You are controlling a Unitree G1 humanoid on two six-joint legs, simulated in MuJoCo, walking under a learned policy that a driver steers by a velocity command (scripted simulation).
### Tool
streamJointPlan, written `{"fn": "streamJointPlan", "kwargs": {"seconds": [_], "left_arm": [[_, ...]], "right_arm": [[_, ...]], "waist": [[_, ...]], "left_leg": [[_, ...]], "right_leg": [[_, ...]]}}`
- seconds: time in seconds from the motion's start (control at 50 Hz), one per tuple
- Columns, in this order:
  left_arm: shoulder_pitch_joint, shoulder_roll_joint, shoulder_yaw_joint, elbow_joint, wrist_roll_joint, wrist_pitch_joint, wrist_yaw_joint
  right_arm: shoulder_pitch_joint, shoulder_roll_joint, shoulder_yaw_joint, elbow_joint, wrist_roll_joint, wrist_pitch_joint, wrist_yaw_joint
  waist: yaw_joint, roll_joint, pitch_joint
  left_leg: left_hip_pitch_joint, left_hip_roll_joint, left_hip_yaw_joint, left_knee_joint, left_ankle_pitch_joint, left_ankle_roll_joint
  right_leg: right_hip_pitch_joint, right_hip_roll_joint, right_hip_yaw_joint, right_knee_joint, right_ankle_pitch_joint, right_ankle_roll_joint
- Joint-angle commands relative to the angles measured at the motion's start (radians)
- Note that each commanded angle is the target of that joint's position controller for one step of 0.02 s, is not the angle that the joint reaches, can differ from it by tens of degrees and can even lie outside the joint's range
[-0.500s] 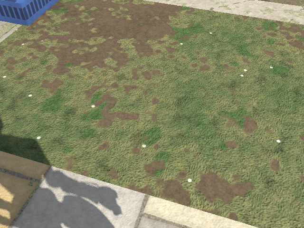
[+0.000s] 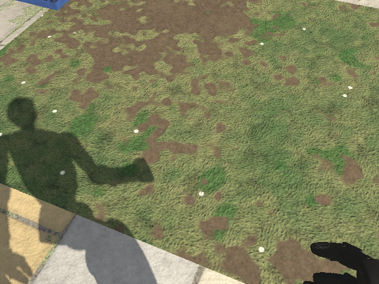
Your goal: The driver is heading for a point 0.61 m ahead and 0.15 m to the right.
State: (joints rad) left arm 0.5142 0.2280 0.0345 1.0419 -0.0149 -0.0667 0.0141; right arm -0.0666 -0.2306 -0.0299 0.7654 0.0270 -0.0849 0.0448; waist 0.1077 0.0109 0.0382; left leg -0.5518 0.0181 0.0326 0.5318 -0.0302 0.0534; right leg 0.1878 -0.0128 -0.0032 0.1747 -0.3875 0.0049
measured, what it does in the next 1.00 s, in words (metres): walks ahead, turning right: left foot, then right foot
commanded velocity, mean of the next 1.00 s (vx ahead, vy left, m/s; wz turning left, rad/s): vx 0.42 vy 0.00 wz -0.34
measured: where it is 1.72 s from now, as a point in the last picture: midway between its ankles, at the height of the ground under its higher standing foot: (252, 239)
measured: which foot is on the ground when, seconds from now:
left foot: up 0.00-0.02, down 0.04-0.62, up 0.64-1.00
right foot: down 0.00-0.06, up 0.08-0.58, down 0.60-1.00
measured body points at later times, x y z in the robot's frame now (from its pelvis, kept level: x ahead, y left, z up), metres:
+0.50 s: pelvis +0.27 +0.01 +0.01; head +0.29 +0.00 +0.46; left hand +0.48 +0.23 -0.10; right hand +0.24 -0.25 -0.14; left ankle +0.16 +0.12 -0.73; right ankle +0.43 -0.16 -0.69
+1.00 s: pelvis +0.53 -0.07 +0.01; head +0.56 -0.09 +0.46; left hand +0.72 +0.16 -0.10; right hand +0.61 -0.37 -0.09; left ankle +0.73 -0.01 -0.70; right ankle +0.44 -0.13 -0.73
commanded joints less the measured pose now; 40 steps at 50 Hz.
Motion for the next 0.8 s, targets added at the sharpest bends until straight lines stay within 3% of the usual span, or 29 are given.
{"fn": "streamJointPlan", "kwargs": {"seconds": [0.02,0.04,0.06,0.08,0.1,0.12,0.14,0.16,0.2,0.26,0.32,0.38,0.48,0.5,0.54,0.56,0.58,0.6,0.62,0.64,0.66,0.68,0.7,0.72,0.76,0.8], "left_arm": [[-0.043,0.181,0.039,-0.050,0.007,0.007,0.004],[-0.048,0.160,0.028,-0.072,0.020,0.011,0.005],[0.076,0.008,-0.012,-0.089,0.016,-0.006,-0.004],[0.037,0.065,0.000,-0.075,-0.010,-0.034,-0.011],[-0.067,0.136,0.023,-0.116,-0.041,-0.048,-0.014],[-0.131,0.147,0.026,-0.131,-0.044,-0.052,-0.008],[-0.152,0.134,0.032,-0.133,-0.030,-0.046,0.001],[-0.126,0.117,0.039,-0.123,-0.021,-0.029,0.006],[-0.093,0.071,0.037,-0.115,-0.020,0.002,0.007],[-0.177,0.084,0.047,-0.160,-0.013,0.022,0.012],[-0.257,0.088,0.051,-0.191,-0.006,0.010,-0.002],[-0.369,0.067,0.038,-0.231,-0.002,0.002,-0.024],[-0.523,0.051,0.020,-0.329,-0.005,0.002,-0.061],[-0.533,0.057,0.020,-0.348,-0.006,0.002,-0.070],[-0.499,0.088,0.034,-0.369,-0.008,0.006,-0.081],[-0.430,0.116,0.049,-0.363,-0.009,0.009,-0.083],[-0.297,0.162,0.075,-0.337,-0.013,0.011,-0.079],[-0.118,0.237,0.113,-0.297,-0.014,0.016,-0.062],[-0.065,0.360,0.140,-0.285,-0.018,0.020,-0.044],[-0.052,0.306,0.118,-0.315,-0.006,0.011,-0.042],[-0.079,0.242,0.099,-0.310,0.008,0.002,-0.042],[-0.145,0.206,0.089,-0.320,0.004,-0.004,-0.040],[-0.223,0.174,0.079,-0.338,0.002,-0.006,-0.040],[-0.285,0.143,0.066,-0.361,0.014,-0.008,-0.037],[-0.317,0.152,0.064,-0.373,0.019,-0.009,-0.031],[-0.300,0.182,0.070,-0.363,0.018,-0.010,-0.019]], "right_arm": [[0.207,-0.179,-0.071,0.011,0.002,-0.009,-0.011],[0.397,-0.228,-0.089,0.058,-0.004,-0.004,-0.022],[0.497,-0.311,-0.103,0.089,-0.022,0.000,-0.021],[0.467,-0.222,-0.077,0.090,-0.015,-0.001,-0.016],[0.365,-0.174,-0.061,0.082,-0.011,-0.008,-0.018],[0.282,-0.145,-0.051,0.068,-0.014,-0.015,-0.018],[0.226,-0.116,-0.044,0.069,-0.026,-0.025,-0.014],[0.194,-0.087,-0.036,0.074,-0.037,-0.035,-0.011],[0.197,-0.079,-0.037,0.099,-0.039,-0.044,-0.009],[0.231,-0.121,-0.046,0.131,-0.044,-0.052,-0.026],[0.263,-0.141,-0.046,0.146,-0.046,-0.048,-0.045],[0.295,-0.163,-0.046,0.153,-0.039,-0.040,-0.058],[0.406,-0.189,-0.053,0.187,-0.024,0.001,-0.063],[0.407,-0.198,-0.056,0.186,-0.021,0.011,-0.063],[0.381,-0.225,-0.063,0.169,-0.019,0.026,-0.068],[0.369,-0.238,-0.067,0.160,-0.019,0.035,-0.073],[0.353,-0.243,-0.068,0.151,-0.019,0.043,-0.077],[0.344,-0.235,-0.061,0.133,-0.021,0.040,-0.080],[0.434,-0.088,-0.015,0.082,-0.052,0.011,-0.059],[0.372,-0.125,-0.015,0.062,-0.025,-0.040,-0.042],[0.252,-0.183,-0.034,0.027,0.014,-0.070,-0.030],[0.224,-0.173,-0.028,0.014,0.016,-0.082,-0.031],[0.226,-0.170,-0.033,0.025,-0.005,-0.080,-0.038],[0.253,-0.184,-0.043,0.037,-0.014,-0.064,-0.042],[0.297,-0.164,-0.045,0.044,-0.028,-0.031,-0.044],[0.282,-0.130,-0.037,0.032,-0.040,-0.014,-0.051]], "waist": [[-0.213,-0.134,-0.099],[-0.286,-0.076,-0.226],[-0.221,0.217,-0.398],[-0.238,0.212,-0.394],[-0.214,0.165,-0.199],[-0.179,0.081,-0.115],[-0.143,0.041,-0.065],[-0.103,0.064,-0.057],[-0.078,0.078,-0.038],[-0.077,0.048,0.018],[-0.095,0.025,0.028],[-0.135,0.008,0.046],[-0.193,-0.008,0.079],[-0.187,0.002,0.075],[-0.146,0.047,0.021],[-0.101,0.073,-0.031],[-0.025,0.076,-0.104],[0.061,0.025,-0.196],[-0.018,-0.233,-0.301],[0.005,-0.181,-0.442],[0.033,-0.128,-0.322],[-0.008,-0.058,-0.221],[-0.059,0.005,-0.145],[-0.100,-0.010,-0.106],[-0.138,-0.011,-0.084],[-0.145,-0.026,-0.074]], "left_leg": [[0.388,-0.061,0.040,-0.001,-0.037,0.067],[0.697,0.067,-0.109,0.028,-0.081,0.119],[1.003,0.336,-0.623,-0.109,-0.379,0.283],[0.946,0.367,-0.822,-0.272,-0.514,0.281],[0.784,0.345,-0.663,-0.291,-0.498,0.224],[0.622,0.312,-0.511,-0.312,-0.377,0.191],[0.490,0.273,-0.397,-0.340,-0.262,0.166],[0.412,0.232,-0.299,-0.366,-0.195,0.142],[0.325,0.213,-0.201,-0.411,-0.142,0.144],[0.315,0.219,-0.114,-0.455,-0.089,0.157],[0.376,0.206,-0.030,-0.456,-0.006,0.141],[0.414,0.197,0.053,-0.463,0.037,0.119],[0.645,0.256,0.106,-0.374,0.166,0.109],[0.676,0.266,0.118,-0.338,0.241,0.102],[0.699,0.269,0.154,-0.216,0.578,0.079],[0.695,0.264,0.169,-0.099,0.749,0.067],[0.644,0.241,0.189,0.085,0.813,0.044],[0.449,0.201,0.194,0.351,0.634,0.003],[-0.027,0.024,0.166,0.744,-0.202,-0.066],[-0.192,-0.074,-0.076,0.910,-0.545,-0.063],[-0.288,-0.009,-0.136,0.907,-0.465,-0.031],[-0.273,0.039,-0.129,0.821,-0.377,-0.014],[-0.209,0.074,-0.120,0.720,-0.332,-0.021],[-0.128,0.101,-0.115,0.665,-0.304,-0.034],[-0.037,0.101,-0.090,0.597,-0.292,-0.073],[-0.004,0.078,-0.057,0.472,-0.219,-0.106]], "right_leg": [[-0.161,-0.198,0.029,0.316,0.978,-0.107],[-0.373,-0.157,0.014,0.595,0.775,-0.079],[-0.730,0.041,0.003,0.999,0.110,-0.012],[-0.837,0.046,0.149,1.158,-0.155,-0.031],[-0.924,-0.007,0.139,1.202,-0.094,-0.051],[-0.888,-0.065,0.116,1.165,0.002,-0.063],[-0.837,-0.100,0.107,1.101,0.067,-0.062],[-0.766,-0.130,0.120,1.055,0.107,-0.064],[-0.713,-0.139,0.118,1.019,0.123,-0.057],[-0.824,-0.140,0.142,0.934,0.232,-0.040],[-0.887,-0.120,0.143,0.770,0.405,-0.030],[-0.865,-0.109,0.063,0.605,0.508,-0.028],[-0.962,-0.092,-0.006,0.471,0.408,-0.056],[-0.955,-0.081,-0.026,0.457,0.357,-0.067],[-0.837,-0.022,-0.090,0.449,0.255,-0.101],[-0.730,0.020,-0.119,0.456,0.208,-0.124],[-0.546,0.064,-0.129,0.416,0.223,-0.156],[-0.240,0.039,-0.028,0.359,0.260,-0.207],[0.163,-0.237,0.492,0.329,0.165,-0.385],[0.274,-0.350,0.863,0.145,0.104,-0.468],[0.211,-0.309,0.711,0.122,0.158,-0.398],[0.060,-0.265,0.564,0.123,0.236,-0.356],[-0.102,-0.221,0.455,0.108,0.339,-0.325],[-0.220,-0.197,0.372,0.092,0.490,-0.307],[-0.351,-0.173,0.279,0.082,0.738,-0.301],[-0.425,-0.138,0.181,0.082,0.905,-0.289]]}}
